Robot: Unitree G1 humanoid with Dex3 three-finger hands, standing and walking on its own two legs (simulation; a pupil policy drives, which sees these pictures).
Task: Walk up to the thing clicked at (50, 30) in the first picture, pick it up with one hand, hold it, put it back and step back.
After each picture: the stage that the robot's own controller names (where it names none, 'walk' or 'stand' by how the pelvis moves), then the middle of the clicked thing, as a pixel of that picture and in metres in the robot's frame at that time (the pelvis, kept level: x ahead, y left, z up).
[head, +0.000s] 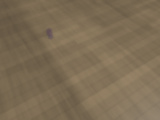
stand; (49, 33) +1.56 +0.38 -0.72
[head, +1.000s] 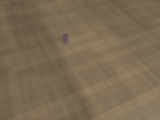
walk; (65, 38) +1.47 +0.13 -0.70
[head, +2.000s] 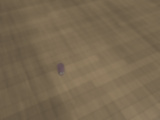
walk; (61, 69) +0.96 +0.17 -0.71
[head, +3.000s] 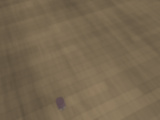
walk; (60, 103) +0.57 +0.19 -0.69
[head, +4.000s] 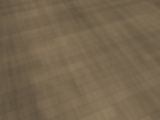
stand; out of the picture +0.38 +0.15 -0.71
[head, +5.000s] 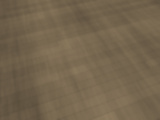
stand; out of the picture +0.36 +0.15 -0.72
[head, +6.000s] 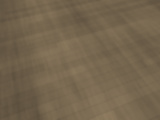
stand; out of the picture +0.38 +0.16 -0.73
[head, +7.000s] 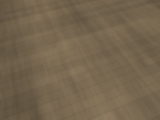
stand; out of the picture +0.36 +0.17 -0.73
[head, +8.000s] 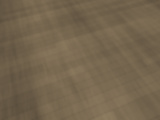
stand; out of the picture +0.36 +0.17 -0.73
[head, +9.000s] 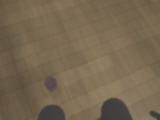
go down; (51, 84) +0.42 +0.14 -0.49
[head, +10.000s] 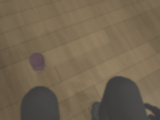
go down; (38, 63) +0.47 +0.16 -0.33
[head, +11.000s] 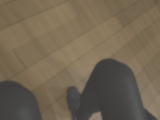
close in; out of the picture +0.46 +0.19 -0.25
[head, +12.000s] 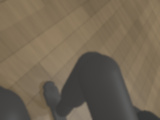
close; out of the picture +0.46 +0.22 -0.24
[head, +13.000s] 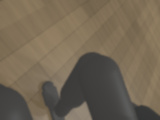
lift; out of the picture +0.44 +0.22 -0.24
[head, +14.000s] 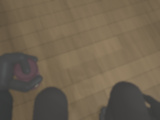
lift; (29, 75) +0.35 +0.19 -0.07
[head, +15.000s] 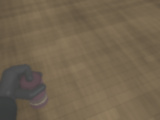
hold; (35, 90) +0.32 +0.17 +0.04
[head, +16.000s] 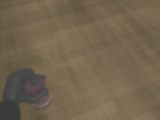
hold; (38, 93) +0.32 +0.17 +0.00
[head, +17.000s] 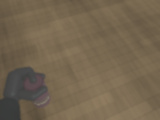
crouch; (38, 91) +0.34 +0.17 -0.04
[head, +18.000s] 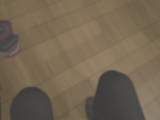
lower; (6, 41) +0.49 +0.18 -0.11
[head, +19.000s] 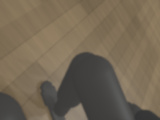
lower; out of the picture +0.46 +0.25 -0.25
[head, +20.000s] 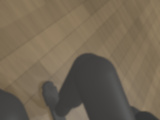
lower; out of the picture +0.46 +0.25 -0.25
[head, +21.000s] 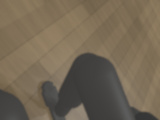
lower; out of the picture +0.46 +0.25 -0.25
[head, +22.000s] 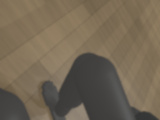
lower; out of the picture +0.46 +0.24 -0.25
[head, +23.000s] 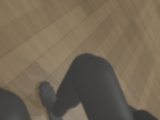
open; out of the picture +0.45 +0.23 -0.25
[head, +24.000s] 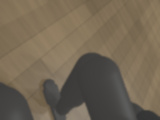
stand; out of the picture +0.45 +0.23 -0.25
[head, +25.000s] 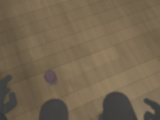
walk; (51, 78) +0.44 +0.16 -0.46
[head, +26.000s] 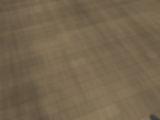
stand; out of the picture +0.38 +0.15 -0.66
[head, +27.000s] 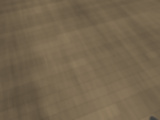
stand; out of the picture +0.38 +0.15 -0.67
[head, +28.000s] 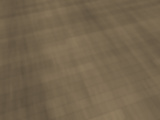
stand; out of the picture +0.38 +0.13 -0.72
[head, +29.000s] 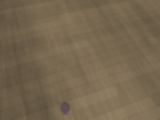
walk; (65, 108) +0.43 +0.10 -0.70
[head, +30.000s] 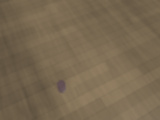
walk; (61, 86) +0.60 +0.16 -0.69
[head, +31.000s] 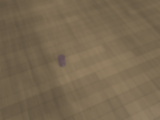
walk; (61, 60) +0.92 +0.19 -0.69
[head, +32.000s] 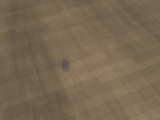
stand; (65, 65) +1.01 +0.18 -0.71
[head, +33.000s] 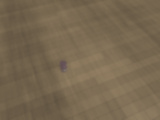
stand; (63, 66) +1.01 +0.19 -0.73
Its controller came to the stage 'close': yes
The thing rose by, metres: 0.71
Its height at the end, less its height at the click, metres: +0.00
